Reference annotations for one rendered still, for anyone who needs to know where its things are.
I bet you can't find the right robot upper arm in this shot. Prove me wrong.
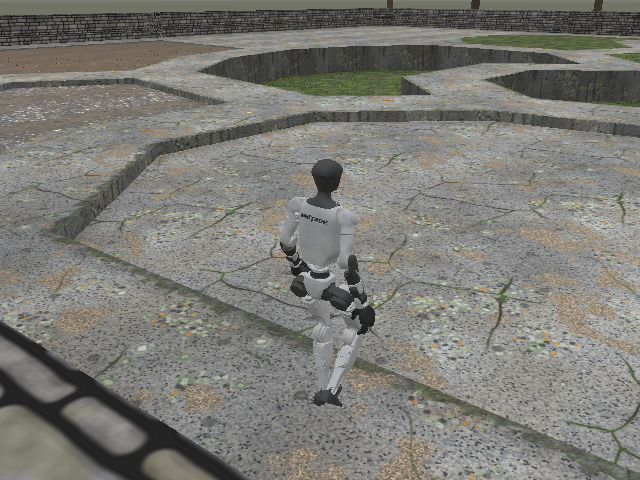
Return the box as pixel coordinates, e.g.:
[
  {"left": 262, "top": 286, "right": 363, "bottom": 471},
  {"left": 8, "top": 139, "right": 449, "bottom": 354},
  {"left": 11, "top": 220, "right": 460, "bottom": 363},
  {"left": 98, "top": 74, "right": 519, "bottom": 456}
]
[{"left": 337, "top": 207, "right": 359, "bottom": 269}]

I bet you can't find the left robot upper arm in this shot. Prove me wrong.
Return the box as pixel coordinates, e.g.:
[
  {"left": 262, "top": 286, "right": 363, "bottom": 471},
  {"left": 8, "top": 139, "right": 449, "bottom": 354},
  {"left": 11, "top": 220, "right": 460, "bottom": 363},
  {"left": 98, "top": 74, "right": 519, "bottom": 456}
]
[{"left": 280, "top": 197, "right": 308, "bottom": 247}]

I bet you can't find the robot right hand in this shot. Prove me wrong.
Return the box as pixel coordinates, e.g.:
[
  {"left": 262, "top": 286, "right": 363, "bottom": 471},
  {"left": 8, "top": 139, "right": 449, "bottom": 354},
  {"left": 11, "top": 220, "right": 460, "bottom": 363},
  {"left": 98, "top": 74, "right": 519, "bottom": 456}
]
[{"left": 351, "top": 305, "right": 376, "bottom": 335}]

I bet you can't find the right robot shin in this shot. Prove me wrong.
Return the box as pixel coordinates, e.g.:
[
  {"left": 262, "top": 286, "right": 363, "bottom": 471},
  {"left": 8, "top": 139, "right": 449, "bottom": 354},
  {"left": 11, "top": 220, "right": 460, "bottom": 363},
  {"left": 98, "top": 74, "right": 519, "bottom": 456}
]
[{"left": 326, "top": 333, "right": 363, "bottom": 395}]

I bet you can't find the robot left thigh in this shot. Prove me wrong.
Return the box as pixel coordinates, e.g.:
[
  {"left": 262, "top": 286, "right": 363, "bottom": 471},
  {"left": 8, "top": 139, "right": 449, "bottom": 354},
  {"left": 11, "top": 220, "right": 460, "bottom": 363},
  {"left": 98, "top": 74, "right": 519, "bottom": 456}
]
[{"left": 290, "top": 272, "right": 333, "bottom": 343}]

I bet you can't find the robot right forearm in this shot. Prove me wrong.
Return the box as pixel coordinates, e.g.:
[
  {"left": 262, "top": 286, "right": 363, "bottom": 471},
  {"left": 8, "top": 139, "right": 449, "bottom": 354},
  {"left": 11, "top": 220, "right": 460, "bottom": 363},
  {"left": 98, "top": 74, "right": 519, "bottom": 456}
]
[{"left": 344, "top": 255, "right": 369, "bottom": 309}]

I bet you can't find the robot left forearm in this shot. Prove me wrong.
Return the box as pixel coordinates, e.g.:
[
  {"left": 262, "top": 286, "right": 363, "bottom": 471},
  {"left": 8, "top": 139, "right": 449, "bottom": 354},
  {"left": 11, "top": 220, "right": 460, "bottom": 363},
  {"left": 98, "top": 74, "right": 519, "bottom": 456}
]
[{"left": 280, "top": 242, "right": 302, "bottom": 268}]

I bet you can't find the robot left hand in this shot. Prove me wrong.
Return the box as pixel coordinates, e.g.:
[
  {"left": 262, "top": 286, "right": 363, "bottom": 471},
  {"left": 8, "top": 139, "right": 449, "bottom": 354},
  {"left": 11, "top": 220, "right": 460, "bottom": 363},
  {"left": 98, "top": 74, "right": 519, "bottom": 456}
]
[{"left": 290, "top": 259, "right": 311, "bottom": 276}]

